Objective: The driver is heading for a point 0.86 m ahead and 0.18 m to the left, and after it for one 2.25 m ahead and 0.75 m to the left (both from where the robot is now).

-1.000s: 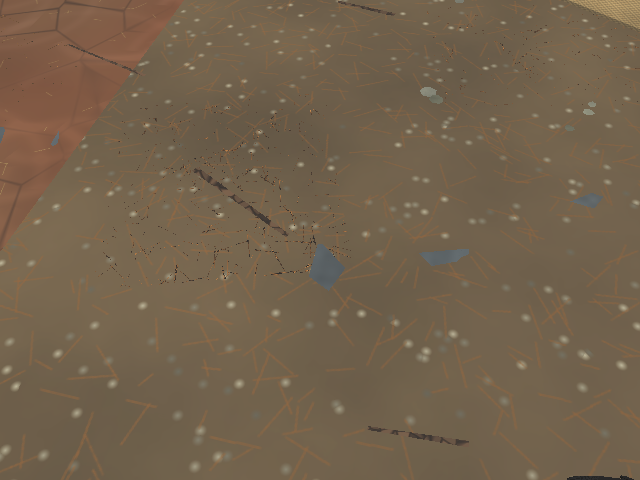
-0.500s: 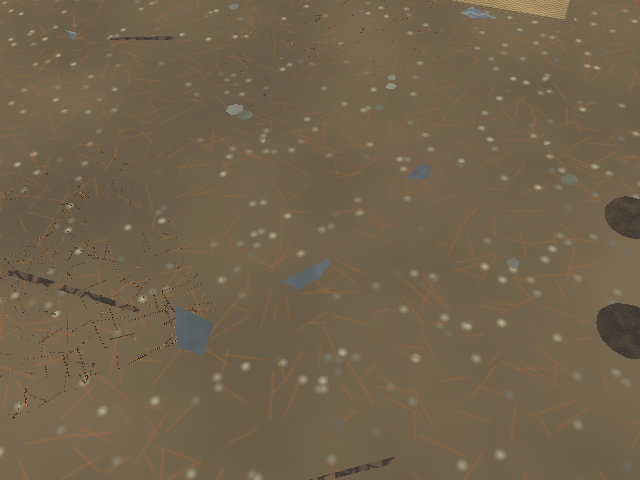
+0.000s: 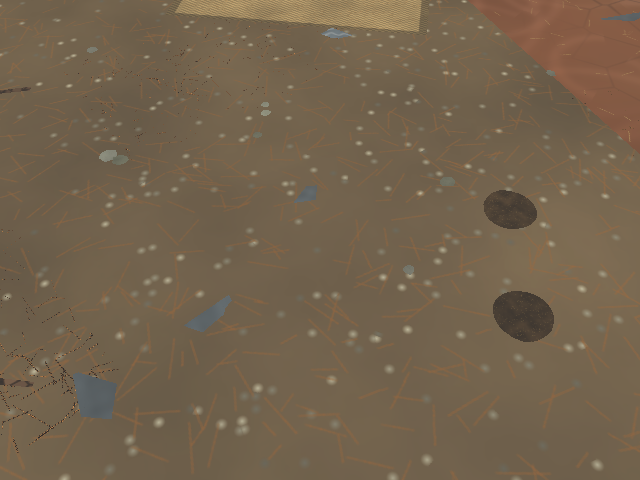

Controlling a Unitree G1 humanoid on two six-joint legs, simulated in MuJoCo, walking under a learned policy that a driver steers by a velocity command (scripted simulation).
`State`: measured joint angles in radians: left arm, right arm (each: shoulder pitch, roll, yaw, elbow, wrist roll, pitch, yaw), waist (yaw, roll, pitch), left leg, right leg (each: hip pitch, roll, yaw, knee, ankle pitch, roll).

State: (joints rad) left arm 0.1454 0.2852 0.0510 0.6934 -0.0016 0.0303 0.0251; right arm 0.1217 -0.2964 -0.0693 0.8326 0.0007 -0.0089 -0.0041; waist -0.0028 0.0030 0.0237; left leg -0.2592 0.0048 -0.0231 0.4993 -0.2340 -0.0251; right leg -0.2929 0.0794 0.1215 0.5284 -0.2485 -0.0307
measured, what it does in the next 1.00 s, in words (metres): steps on the spot: right foot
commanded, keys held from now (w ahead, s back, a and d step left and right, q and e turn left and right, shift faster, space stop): no key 0.08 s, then w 0.10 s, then no key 0.80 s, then w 0.02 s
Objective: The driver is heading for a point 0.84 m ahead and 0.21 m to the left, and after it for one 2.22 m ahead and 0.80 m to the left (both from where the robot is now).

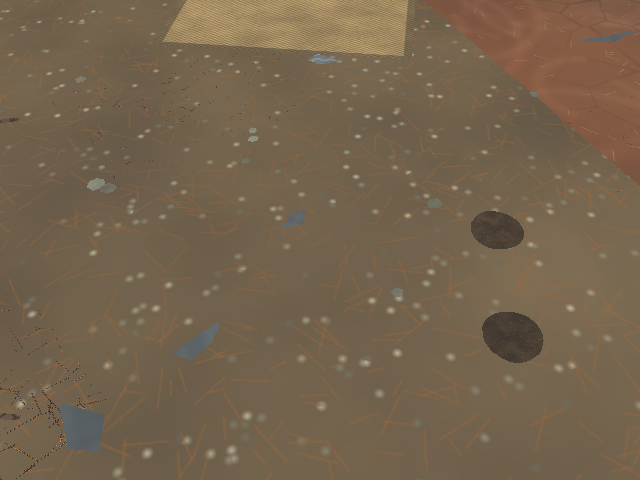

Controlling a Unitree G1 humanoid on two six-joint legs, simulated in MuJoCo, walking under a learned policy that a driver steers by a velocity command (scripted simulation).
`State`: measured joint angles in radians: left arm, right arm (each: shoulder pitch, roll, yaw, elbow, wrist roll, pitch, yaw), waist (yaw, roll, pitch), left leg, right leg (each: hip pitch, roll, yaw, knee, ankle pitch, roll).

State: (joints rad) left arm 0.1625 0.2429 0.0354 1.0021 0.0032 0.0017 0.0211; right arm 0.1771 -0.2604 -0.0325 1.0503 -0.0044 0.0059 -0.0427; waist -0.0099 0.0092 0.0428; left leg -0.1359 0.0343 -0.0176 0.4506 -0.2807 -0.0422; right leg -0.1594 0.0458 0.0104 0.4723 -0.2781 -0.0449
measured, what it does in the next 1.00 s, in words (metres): walks ahead: left foot, then right foot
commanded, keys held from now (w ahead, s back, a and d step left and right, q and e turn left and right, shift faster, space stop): w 0.86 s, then w+q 0.14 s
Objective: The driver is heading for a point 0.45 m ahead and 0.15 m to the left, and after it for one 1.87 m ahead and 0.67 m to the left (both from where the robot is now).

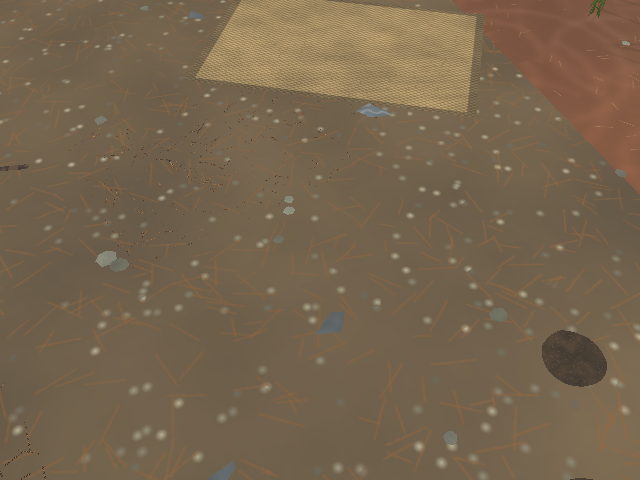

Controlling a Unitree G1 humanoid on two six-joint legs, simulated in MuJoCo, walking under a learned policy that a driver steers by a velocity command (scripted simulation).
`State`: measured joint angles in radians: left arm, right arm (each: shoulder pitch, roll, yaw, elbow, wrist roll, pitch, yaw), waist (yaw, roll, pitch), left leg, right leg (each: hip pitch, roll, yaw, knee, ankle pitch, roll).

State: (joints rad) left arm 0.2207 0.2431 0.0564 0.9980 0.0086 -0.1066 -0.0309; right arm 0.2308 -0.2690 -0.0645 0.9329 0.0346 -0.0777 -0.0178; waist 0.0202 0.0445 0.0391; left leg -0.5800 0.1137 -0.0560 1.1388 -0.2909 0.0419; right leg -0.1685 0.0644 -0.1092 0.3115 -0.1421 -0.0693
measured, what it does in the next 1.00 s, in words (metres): walks ahead, turning left: left foot, then right foot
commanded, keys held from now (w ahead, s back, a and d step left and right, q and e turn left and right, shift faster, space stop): w+q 0.38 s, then q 0.44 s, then no key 0.18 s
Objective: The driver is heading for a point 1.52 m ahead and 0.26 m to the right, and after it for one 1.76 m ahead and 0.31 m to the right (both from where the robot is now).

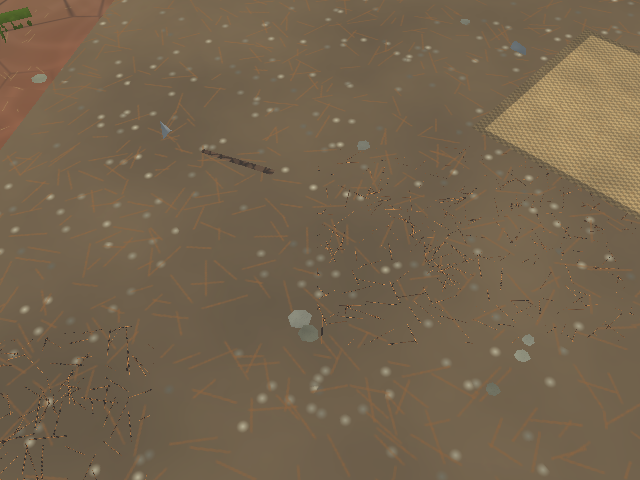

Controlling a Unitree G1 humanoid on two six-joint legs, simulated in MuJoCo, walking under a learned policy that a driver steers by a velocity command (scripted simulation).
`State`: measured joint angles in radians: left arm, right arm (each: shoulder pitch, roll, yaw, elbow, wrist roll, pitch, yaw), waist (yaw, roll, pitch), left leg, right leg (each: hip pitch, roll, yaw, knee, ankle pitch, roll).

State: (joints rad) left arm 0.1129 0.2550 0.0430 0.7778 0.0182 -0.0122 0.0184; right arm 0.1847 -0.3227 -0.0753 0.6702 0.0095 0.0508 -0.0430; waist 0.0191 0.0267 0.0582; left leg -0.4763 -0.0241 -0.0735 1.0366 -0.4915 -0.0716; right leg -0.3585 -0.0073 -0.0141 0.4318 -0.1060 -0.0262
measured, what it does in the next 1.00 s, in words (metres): walks ahead: left foot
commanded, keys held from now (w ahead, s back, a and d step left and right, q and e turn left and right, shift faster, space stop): no key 0.56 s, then w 0.44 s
